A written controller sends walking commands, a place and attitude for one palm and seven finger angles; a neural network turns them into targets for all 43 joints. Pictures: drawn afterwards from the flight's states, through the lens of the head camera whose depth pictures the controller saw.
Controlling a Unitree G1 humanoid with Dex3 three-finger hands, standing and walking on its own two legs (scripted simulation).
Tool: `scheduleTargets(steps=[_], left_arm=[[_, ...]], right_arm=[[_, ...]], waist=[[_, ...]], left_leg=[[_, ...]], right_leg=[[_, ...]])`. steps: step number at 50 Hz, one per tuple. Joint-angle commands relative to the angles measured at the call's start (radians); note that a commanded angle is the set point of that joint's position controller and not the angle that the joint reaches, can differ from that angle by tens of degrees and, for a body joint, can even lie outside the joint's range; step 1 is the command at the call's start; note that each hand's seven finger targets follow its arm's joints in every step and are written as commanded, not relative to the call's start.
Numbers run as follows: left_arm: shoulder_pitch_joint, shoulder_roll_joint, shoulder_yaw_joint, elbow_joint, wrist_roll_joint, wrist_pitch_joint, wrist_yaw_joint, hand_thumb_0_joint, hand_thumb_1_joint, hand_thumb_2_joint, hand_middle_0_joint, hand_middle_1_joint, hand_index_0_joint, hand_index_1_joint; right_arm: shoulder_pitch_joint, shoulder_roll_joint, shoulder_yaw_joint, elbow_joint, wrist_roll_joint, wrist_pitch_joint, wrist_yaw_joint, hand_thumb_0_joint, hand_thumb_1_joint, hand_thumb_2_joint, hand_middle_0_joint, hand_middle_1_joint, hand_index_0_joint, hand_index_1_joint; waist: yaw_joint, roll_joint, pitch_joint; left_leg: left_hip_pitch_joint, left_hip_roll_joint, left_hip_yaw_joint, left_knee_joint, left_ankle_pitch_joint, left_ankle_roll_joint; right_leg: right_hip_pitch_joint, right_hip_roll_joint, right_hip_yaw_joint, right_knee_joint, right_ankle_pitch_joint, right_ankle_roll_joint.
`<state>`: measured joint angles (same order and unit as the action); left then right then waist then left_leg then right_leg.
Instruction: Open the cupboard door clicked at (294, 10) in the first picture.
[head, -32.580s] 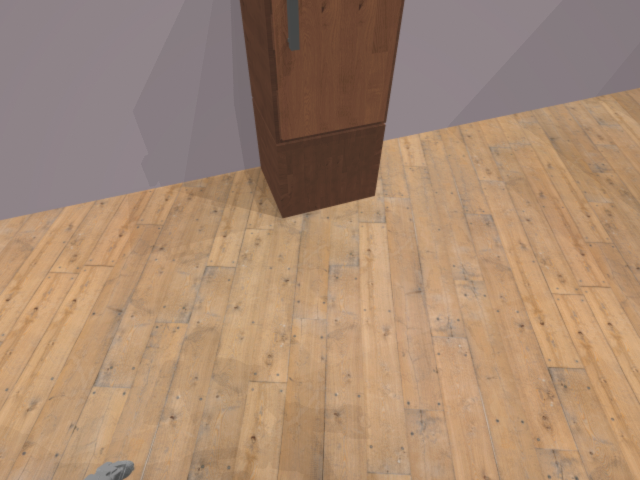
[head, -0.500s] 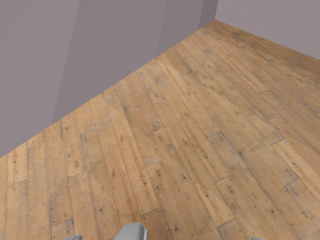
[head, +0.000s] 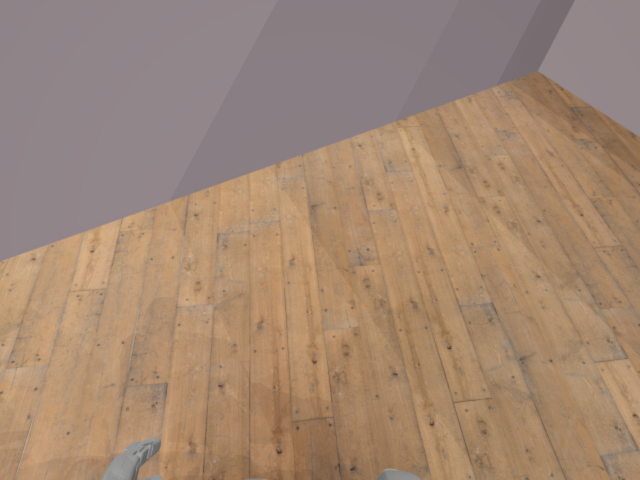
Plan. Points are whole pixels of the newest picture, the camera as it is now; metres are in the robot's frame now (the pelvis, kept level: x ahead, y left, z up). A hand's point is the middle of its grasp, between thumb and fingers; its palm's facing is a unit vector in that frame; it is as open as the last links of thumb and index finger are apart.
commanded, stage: turn to face it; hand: left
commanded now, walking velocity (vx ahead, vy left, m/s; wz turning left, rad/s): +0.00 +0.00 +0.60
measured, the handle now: out of the picture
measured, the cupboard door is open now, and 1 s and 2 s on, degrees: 39 39 39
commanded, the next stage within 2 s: take the last steps up to it in 1.84 s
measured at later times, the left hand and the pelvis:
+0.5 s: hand out of the picture +0.00 +0.23 -0.19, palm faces +0.32 -0.92 -0.23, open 7.4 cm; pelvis +0.00 +0.00 -0.01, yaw +18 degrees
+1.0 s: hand out of the picture -0.03 +0.18 -0.17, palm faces +0.59 -0.78 -0.22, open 7.4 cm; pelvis +0.02 -0.02 +0.00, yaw +37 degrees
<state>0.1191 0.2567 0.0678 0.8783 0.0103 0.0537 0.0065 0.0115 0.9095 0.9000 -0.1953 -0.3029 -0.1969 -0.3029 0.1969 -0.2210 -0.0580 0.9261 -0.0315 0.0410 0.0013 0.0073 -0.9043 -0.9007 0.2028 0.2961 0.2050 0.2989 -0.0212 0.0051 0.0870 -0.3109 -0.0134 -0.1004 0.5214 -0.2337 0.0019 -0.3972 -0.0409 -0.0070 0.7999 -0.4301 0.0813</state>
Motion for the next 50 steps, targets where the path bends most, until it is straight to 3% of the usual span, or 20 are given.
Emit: scheduleTargets(steps=[1,3,5,8,12,15,16,17,18,19,23,30,34,35,36,37,39,42,46,50], left_arm=[[0.149,0.114,0.033,-0.047,0.001,-0.043,0.011,0.000,0.900,0.900,-0.200,-0.300,-0.200,-0.300],[0.165,0.246,0.055,-0.054,0.020,-0.052,0.025,0.000,0.900,0.900,-0.200,-0.300,-0.200,-0.300],[0.054,0.186,0.033,-0.084,0.015,-0.050,0.023,0.000,0.900,0.900,-0.200,-0.300,-0.200,-0.300],[0.019,0.120,0.017,-0.093,0.011,-0.052,0.027,0.000,0.900,0.900,-0.200,-0.300,-0.200,-0.300],[0.116,0.175,0.035,-0.060,0.019,-0.056,0.025,0.000,0.900,0.900,-0.200,-0.300,-0.200,-0.300],[0.119,0.195,0.041,-0.050,0.012,-0.052,0.016,0.000,0.900,0.900,-0.200,-0.300,-0.200,-0.300],[0.101,0.181,0.040,-0.052,0.007,-0.048,0.012,0.000,0.900,0.900,-0.200,-0.300,-0.200,-0.300],[0.101,0.138,0.035,-0.078,0.001,-0.040,0.008,0.000,0.900,0.900,-0.200,-0.300,-0.200,-0.300],[0.058,0.069,0.014,-0.117,-0.004,-0.033,0.005,0.000,0.900,0.900,-0.200,-0.300,-0.200,-0.300],[-0.004,0.099,0.014,-0.127,0.004,-0.023,0.010,0.000,0.900,0.900,-0.200,-0.300,-0.200,-0.300],[0.011,0.087,0.023,-0.076,0.010,-0.020,0.003,0.000,0.900,0.900,-0.200,-0.300,-0.200,-0.300],[0.014,0.071,0.016,-0.077,0.002,-0.021,0.004,0.000,0.900,0.900,-0.200,-0.300,-0.200,-0.300],[0.123,0.088,0.026,-0.052,-0.001,-0.029,0.009,0.000,0.900,0.900,-0.200,-0.300,-0.200,-0.300],[0.164,0.122,0.035,-0.043,0.003,-0.038,0.015,0.000,0.900,0.900,-0.200,-0.300,-0.200,-0.300],[0.183,0.206,0.054,-0.046,0.019,-0.047,0.023,0.000,0.900,0.900,-0.200,-0.300,-0.200,-0.300],[0.155,0.243,0.053,-0.064,0.021,-0.047,0.026,0.000,0.900,0.900,-0.200,-0.300,-0.200,-0.300],[0.037,0.174,0.032,-0.099,0.015,-0.047,0.024,0.000,0.900,0.900,-0.200,-0.300,-0.200,-0.300],[0.010,0.115,0.019,-0.101,0.013,-0.054,0.027,0.000,0.900,0.900,-0.200,-0.300,-0.200,-0.300],[0.142,0.170,0.037,-0.050,0.020,-0.059,0.025,0.000,0.900,0.900,-0.200,-0.300,-0.200,-0.300],[0.123,0.178,0.041,-0.052,0.000,-0.051,0.010,0.000,0.900,0.900,-0.200,-0.300,-0.200,-0.300]], right_arm=[[-0.084,-0.199,-0.058,-0.098,0.018,-0.010,-0.012,0.000,-0.900,-0.900,0.200,0.300,0.200,0.300],[-0.087,-0.113,-0.048,-0.131,0.022,-0.011,-0.001,0.000,-0.900,-0.900,0.200,0.300,0.200,0.300],[-0.034,-0.119,-0.046,-0.113,0.013,0.000,0.017,0.000,-0.900,-0.900,0.200,0.300,0.200,0.300],[-0.054,-0.113,-0.042,-0.085,0.015,0.015,0.023,0.000,-0.900,-0.900,0.200,0.300,0.200,0.300],[-0.132,-0.070,-0.022,-0.106,0.024,0.002,0.032,0.000,-0.900,-0.900,0.200,0.300,0.200,0.300],[-0.064,-0.088,-0.022,-0.093,0.022,-0.005,0.029,0.000,-0.900,-0.900,0.200,0.300,0.200,0.300],[-0.018,-0.116,-0.029,-0.084,0.021,-0.010,0.030,0.000,-0.900,-0.900,0.200,0.300,0.200,0.300],[0.047,-0.202,-0.051,-0.078,0.014,-0.018,0.023,0.000,-0.900,-0.900,0.200,0.300,0.200,0.300],[0.118,-0.304,-0.076,-0.071,0.007,-0.019,0.011,0.000,-0.900,-0.900,0.200,0.300,0.200,0.300],[0.156,-0.315,-0.076,-0.046,0.004,-0.013,0.000,0.000,-0.900,-0.900,0.200,0.300,0.200,0.300],[-0.001,-0.226,-0.049,-0.089,0.005,-0.027,-0.022,0.000,-0.900,-0.900,0.200,0.300,0.200,0.300],[-0.002,-0.228,-0.055,-0.081,0.002,-0.018,-0.019,0.000,-0.900,-0.900,0.200,0.300,0.200,0.300],[-0.078,-0.217,-0.060,-0.100,0.009,-0.004,-0.013,0.000,-0.900,-0.900,0.200,0.300,0.200,0.300],[-0.095,-0.189,-0.057,-0.109,0.017,-0.002,-0.010,0.000,-0.900,-0.900,0.200,0.300,0.200,0.300],[-0.090,-0.130,-0.051,-0.126,0.026,-0.002,-0.003,0.000,-0.900,-0.900,0.200,0.300,0.200,0.300],[-0.114,-0.128,-0.050,-0.139,0.022,-0.005,0.002,0.000,-0.900,-0.900,0.200,0.300,0.200,0.300],[-0.054,-0.132,-0.053,-0.115,0.009,0.007,0.020,0.000,-0.900,-0.900,0.200,0.300,0.200,0.300],[-0.068,-0.110,-0.043,-0.093,0.014,0.015,0.028,0.000,-0.900,-0.900,0.200,0.300,0.200,0.300],[-0.155,-0.068,-0.020,-0.113,0.025,-0.003,0.031,0.000,-0.900,-0.900,0.200,0.300,0.200,0.300],[-0.006,-0.135,-0.034,-0.077,0.018,-0.018,0.025,0.000,-0.900,-0.900,0.200,0.300,0.200,0.300]], waist=[[0.074,0.083,-0.147],[0.090,-0.338,-0.129],[0.017,-0.206,-0.085],[0.002,-0.280,-0.072],[0.057,-0.189,-0.098],[0.025,-0.195,-0.133],[-0.003,-0.135,-0.146],[-0.039,0.084,-0.198],[-0.079,0.330,-0.205],[-0.092,0.228,-0.210],[-0.017,0.180,-0.138],[-0.011,0.141,-0.148],[0.046,0.154,-0.127],[0.070,0.065,-0.126],[0.084,-0.184,-0.123],[0.089,-0.314,-0.088],[0.009,-0.195,-0.061],[-0.002,-0.250,-0.061],[0.069,-0.194,-0.119],[-0.015,-0.087,-0.190]], left_leg=[[-0.114,0.127,-0.195,-0.027,0.123,0.071],[-0.317,-0.058,0.059,0.452,-0.386,-0.044],[-0.257,0.013,0.050,0.667,-0.290,-0.035],[-0.251,0.048,0.102,0.617,-0.244,-0.069],[-0.158,0.029,0.183,0.289,-0.252,-0.067],[0.007,-0.002,0.213,0.073,-0.097,-0.051],[0.120,0.017,0.177,-0.045,0.014,-0.039],[0.267,0.175,-0.041,-0.104,0.195,0.030],[0.326,0.417,-0.368,-0.158,0.527,0.182],[0.291,0.437,-0.362,-0.146,0.525,0.243],[0.146,0.258,-0.214,-0.167,0.279,0.159],[0.114,0.222,-0.252,-0.162,0.231,0.161],[-0.062,0.161,-0.257,-0.114,0.103,0.114],[-0.154,0.102,-0.226,-0.044,0.002,0.070],[-0.322,-0.019,-0.086,0.158,-0.186,-0.002],[-0.330,-0.066,0.041,0.440,-0.357,-0.038],[-0.256,-0.001,0.036,0.661,-0.261,-0.033],[-0.245,0.040,0.096,0.589,-0.232,-0.064],[-0.159,0.015,0.184,0.247,-0.250,-0.063],[0.191,0.031,0.144,-0.079,0.118,-0.017]], right_leg=[[0.325,-0.003,0.009,-0.388,0.184,-0.021],[0.342,-0.451,0.430,-0.593,0.206,-0.207],[0.166,-0.371,0.247,-0.547,0.188,-0.236],[0.221,-0.272,0.054,-0.475,0.495,-0.191],[0.327,-0.301,0.004,-0.376,0.695,-0.190],[0.273,-0.288,-0.053,-0.279,0.621,-0.134],[0.192,-0.273,-0.079,-0.197,0.526,-0.093],[0.025,-0.194,-0.148,-0.015,0.282,-0.027],[-0.190,-0.073,-0.141,0.220,-0.251,0.033],[-0.199,-0.074,-0.014,0.335,-0.237,0.008],[-0.178,-0.064,0.029,0.352,-0.012,0.003],[-0.028,0.003,0.004,0.042,-0.024,-0.006],[0.220,0.039,-0.020,-0.243,0.113,-0.022],[0.326,-0.011,0.030,-0.403,0.139,-0.036],[0.416,-0.235,0.284,-0.559,-0.006,-0.115],[0.296,-0.439,0.450,-0.627,0.032,-0.223],[0.125,-0.351,0.268,-0.584,0.055,-0.233],[0.215,-0.266,0.055,-0.484,0.447,-0.195],[0.378,-0.297,0.003,-0.346,0.764,-0.191],[0.189,-0.256,-0.106,-0.097,0.619,-0.068]])
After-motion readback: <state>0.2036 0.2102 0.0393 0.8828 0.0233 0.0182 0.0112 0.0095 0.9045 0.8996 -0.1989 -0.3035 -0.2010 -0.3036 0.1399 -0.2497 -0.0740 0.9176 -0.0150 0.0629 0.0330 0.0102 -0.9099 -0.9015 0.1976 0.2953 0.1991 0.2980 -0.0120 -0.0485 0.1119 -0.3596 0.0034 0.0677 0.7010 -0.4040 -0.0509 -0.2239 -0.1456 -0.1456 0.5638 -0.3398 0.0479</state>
